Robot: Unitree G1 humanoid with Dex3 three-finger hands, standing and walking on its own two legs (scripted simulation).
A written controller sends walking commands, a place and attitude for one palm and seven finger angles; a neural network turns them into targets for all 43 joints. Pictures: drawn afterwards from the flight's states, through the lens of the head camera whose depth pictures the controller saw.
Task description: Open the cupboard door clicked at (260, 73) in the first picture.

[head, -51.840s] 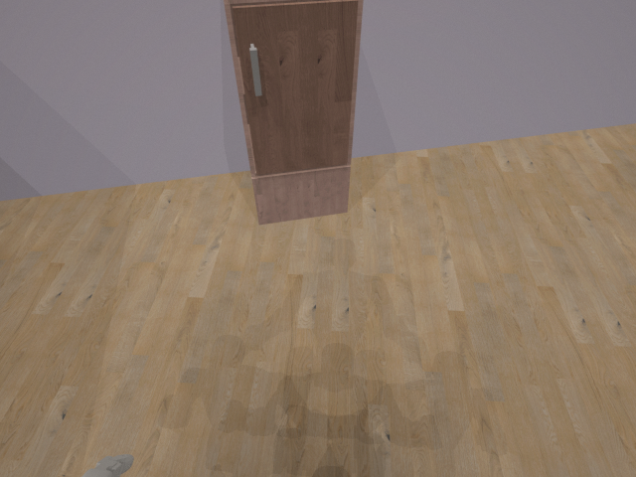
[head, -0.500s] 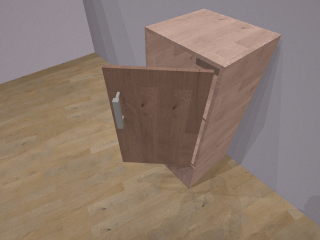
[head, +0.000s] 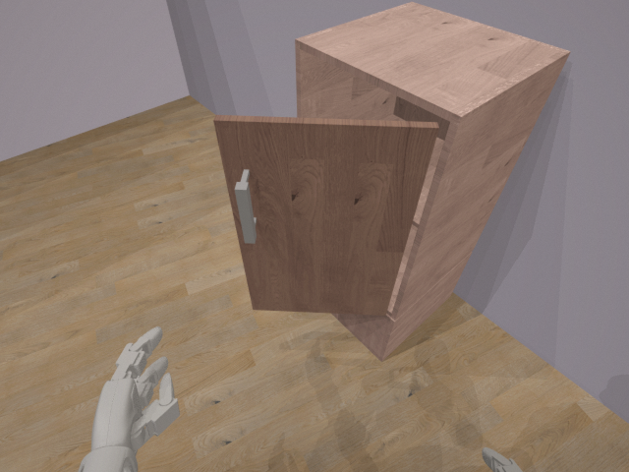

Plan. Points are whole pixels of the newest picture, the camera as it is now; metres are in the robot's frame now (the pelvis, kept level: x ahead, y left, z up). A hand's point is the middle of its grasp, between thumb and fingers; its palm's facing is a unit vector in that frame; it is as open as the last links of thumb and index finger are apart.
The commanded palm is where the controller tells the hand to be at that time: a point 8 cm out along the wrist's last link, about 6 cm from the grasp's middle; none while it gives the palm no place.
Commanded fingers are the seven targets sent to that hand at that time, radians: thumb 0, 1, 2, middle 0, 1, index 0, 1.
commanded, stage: raise the hand with hooked fingers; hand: left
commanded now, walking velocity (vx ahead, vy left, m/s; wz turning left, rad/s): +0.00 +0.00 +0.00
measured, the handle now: (248, 207) +0.59 +0.14 -0.03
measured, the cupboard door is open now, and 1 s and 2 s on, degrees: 46 46 46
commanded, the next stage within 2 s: move the hooked fingers beside the handle in 1.90 s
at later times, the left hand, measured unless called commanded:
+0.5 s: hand (190, 432) +0.19 +0.16 -0.04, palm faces -0.12 -0.99 -0.10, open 10.3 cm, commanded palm +0.16 +0.24 -0.04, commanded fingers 0.00 0.06 0.54 -0.26 -0.84 -0.26 -0.84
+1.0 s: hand (148, 390) +0.23 +0.23 -0.02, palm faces -0.01 -1.00 -0.06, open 13.2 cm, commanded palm +0.21 +0.28 -0.03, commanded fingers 0.00 -0.50 0.30 -0.30 -1.20 -0.30 -1.20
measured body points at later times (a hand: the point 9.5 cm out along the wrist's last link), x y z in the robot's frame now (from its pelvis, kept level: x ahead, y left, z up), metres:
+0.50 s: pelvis -0.05 -0.04 -0.09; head +0.02 -0.03 +0.35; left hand +0.19 +0.22 -0.03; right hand +0.15 -0.25 -0.18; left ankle +0.02 +0.07 -0.72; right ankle -0.03 -0.13 -0.72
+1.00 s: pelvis -0.03 -0.01 -0.07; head +0.05 +0.01 +0.37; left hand +0.23 +0.28 -0.02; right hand +0.14 -0.28 -0.14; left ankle +0.02 +0.07 -0.72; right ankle -0.03 -0.13 -0.72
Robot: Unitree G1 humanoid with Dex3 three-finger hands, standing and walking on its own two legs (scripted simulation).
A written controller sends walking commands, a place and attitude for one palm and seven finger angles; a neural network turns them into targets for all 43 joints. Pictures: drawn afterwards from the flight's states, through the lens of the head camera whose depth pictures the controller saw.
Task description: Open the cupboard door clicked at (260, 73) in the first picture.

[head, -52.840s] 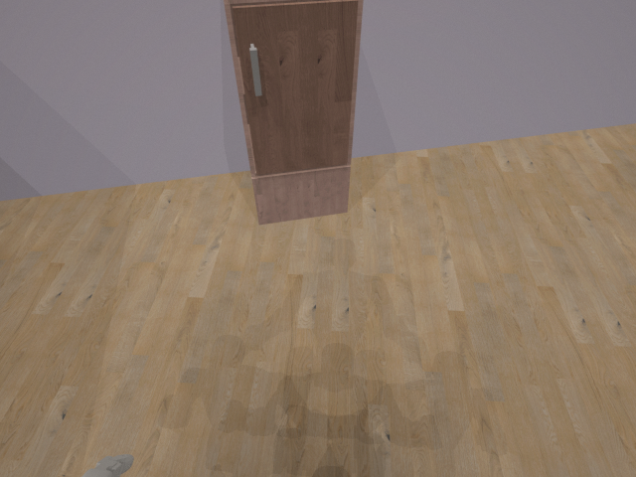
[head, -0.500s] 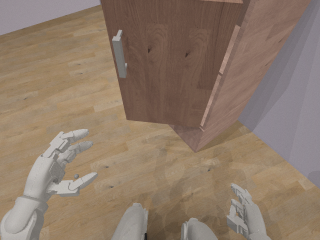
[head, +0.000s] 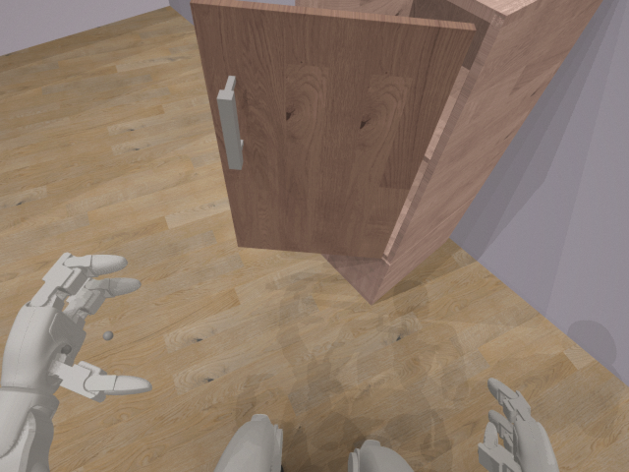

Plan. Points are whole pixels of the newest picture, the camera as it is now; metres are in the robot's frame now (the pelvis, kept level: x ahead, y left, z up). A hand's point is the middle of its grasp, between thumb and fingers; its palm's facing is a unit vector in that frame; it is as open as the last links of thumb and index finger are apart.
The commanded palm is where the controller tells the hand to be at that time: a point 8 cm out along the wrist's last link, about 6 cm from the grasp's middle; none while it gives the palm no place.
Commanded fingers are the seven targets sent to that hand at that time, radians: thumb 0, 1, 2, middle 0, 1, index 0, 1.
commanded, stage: raise the hand with hooked fingers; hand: left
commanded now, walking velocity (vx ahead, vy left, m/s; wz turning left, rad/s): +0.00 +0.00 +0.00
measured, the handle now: (233, 124) +0.61 +0.17 +0.04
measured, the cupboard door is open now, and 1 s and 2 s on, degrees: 46 46 46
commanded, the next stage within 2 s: move the hooked fingers beside the handle in 0.90 s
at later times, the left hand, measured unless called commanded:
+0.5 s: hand (73, 305) +0.28 +0.29 +0.05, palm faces +0.00 -1.00 -0.05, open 14.0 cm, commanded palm +0.26 +0.33 +0.05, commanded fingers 0.00 -0.50 0.30 -0.30 -1.20 -0.30 -1.20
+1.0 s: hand (99, 305) +0.28 +0.27 +0.05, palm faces +0.02 -1.00 -0.05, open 14.0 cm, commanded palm +0.26 +0.31 +0.05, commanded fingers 0.00 -0.50 0.30 -0.30 -1.20 -0.30 -1.20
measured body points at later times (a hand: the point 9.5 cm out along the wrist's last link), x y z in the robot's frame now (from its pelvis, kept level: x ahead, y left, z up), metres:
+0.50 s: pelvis +0.00 +0.01 +0.01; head +0.08 +0.04 +0.45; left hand +0.28 +0.35 +0.06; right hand +0.15 -0.24 -0.07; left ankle +0.05 +0.08 -0.65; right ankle +0.00 -0.11 -0.65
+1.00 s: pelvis +0.00 -0.01 +0.00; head +0.08 +0.01 +0.45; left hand +0.28 +0.32 +0.06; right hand +0.17 -0.26 -0.08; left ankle +0.05 +0.08 -0.65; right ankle +0.00 -0.11 -0.65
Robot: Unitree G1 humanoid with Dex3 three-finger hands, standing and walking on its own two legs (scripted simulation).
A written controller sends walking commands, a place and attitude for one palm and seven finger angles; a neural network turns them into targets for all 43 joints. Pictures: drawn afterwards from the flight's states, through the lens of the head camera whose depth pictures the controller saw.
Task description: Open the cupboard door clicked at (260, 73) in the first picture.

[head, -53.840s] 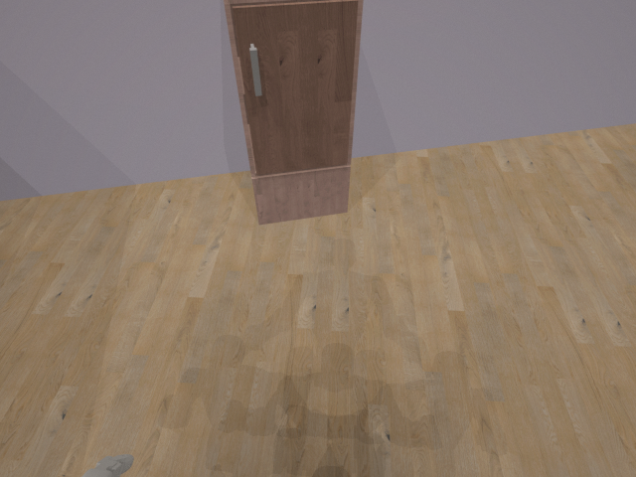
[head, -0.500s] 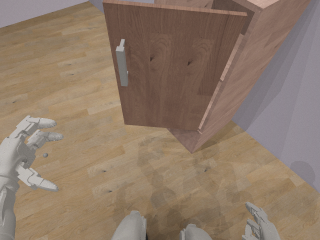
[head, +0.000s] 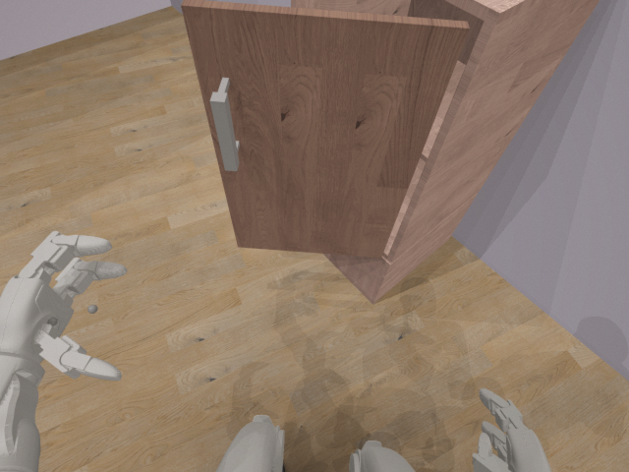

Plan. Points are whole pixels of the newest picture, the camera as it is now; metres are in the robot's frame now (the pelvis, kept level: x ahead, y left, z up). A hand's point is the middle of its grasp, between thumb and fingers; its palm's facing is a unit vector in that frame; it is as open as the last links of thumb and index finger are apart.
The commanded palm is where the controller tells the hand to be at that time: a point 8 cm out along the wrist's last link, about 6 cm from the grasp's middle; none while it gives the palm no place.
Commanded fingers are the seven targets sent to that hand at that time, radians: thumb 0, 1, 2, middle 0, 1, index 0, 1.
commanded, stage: move the hooked fingers beside the handle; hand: left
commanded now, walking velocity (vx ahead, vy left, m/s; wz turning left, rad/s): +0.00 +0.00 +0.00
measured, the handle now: (228, 126) +0.61 +0.18 +0.04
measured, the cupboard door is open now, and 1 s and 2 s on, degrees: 46 46 46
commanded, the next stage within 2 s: none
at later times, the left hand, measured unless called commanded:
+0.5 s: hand (128, 242) +0.37 +0.26 +0.05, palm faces -0.01 -1.00 -0.03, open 14.0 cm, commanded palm +0.35 +0.31 +0.05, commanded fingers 0.00 -0.50 0.30 -0.30 -1.20 -0.30 -1.20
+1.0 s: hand (159, 193) +0.46 +0.25 +0.04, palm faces +0.00 -1.00 -0.02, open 14.0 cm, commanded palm +0.44 +0.29 +0.04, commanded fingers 0.00 -0.50 0.30 -0.30 -1.20 -0.30 -1.20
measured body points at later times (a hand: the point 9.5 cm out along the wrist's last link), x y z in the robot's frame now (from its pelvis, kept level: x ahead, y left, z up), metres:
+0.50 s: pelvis +0.00 +0.00 +0.00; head +0.10 +0.02 +0.43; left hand +0.37 +0.32 +0.05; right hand +0.11 -0.27 -0.10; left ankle +0.05 +0.09 -0.65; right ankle -0.01 -0.10 -0.65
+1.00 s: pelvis +0.00 +0.01 -0.01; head +0.13 +0.04 +0.42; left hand +0.45 +0.30 +0.05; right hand +0.05 -0.26 -0.12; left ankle +0.05 +0.09 -0.65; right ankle -0.01 -0.10 -0.65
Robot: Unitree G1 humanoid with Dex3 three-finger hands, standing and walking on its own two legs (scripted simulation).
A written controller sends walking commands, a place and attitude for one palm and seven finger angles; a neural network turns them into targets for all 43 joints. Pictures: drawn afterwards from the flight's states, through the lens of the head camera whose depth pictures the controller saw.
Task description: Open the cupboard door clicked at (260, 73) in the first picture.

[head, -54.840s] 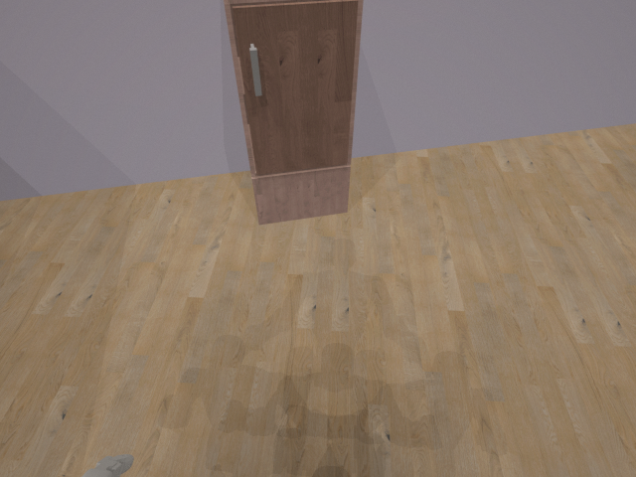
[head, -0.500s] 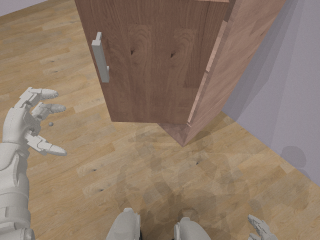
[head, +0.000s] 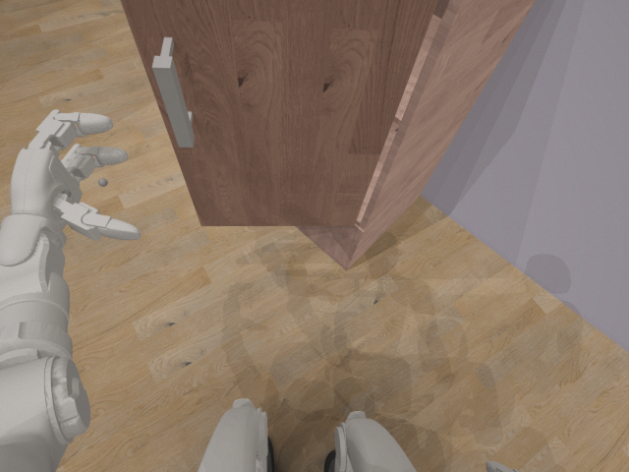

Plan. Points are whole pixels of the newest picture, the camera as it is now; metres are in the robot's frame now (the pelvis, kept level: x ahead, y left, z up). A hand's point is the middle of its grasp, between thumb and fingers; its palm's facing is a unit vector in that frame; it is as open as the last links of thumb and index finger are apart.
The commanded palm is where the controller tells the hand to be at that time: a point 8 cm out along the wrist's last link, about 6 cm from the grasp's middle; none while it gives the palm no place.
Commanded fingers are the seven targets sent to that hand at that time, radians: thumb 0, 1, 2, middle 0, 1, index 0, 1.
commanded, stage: move the hooked fingers beside the handle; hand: left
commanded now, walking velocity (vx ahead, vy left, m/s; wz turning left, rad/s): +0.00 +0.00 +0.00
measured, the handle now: (177, 96) +0.60 +0.19 +0.05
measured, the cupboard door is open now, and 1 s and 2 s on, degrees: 46 46 46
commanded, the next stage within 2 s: slide the fingers in behind the handle in 1.40 s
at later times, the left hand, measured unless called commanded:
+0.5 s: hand (125, 131) +0.52 +0.24 +0.06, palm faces +0.04 -1.00 -0.02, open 14.0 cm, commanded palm +0.52 +0.27 +0.05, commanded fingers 0.00 -0.50 0.30 -0.30 -1.20 -0.30 -1.20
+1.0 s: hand (113, 124) +0.54 +0.26 +0.06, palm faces +0.06 -1.00 -0.02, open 14.0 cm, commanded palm +0.53 +0.27 +0.04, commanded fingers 0.00 -0.50 0.30 -0.30 -1.20 -0.30 -1.20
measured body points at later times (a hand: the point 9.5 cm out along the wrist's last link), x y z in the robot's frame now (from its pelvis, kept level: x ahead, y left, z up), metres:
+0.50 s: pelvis -0.01 +0.00 -0.02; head +0.16 +0.03 +0.40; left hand +0.52 +0.29 +0.06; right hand +0.00 -0.28 -0.11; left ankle +0.04 +0.08 -0.64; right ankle +0.00 -0.12 -0.64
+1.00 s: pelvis +0.00 +0.00 -0.02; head +0.17 +0.04 +0.39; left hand +0.53 +0.31 +0.06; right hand -0.02 -0.27 -0.11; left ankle +0.04 +0.08 -0.64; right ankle +0.00 -0.12 -0.64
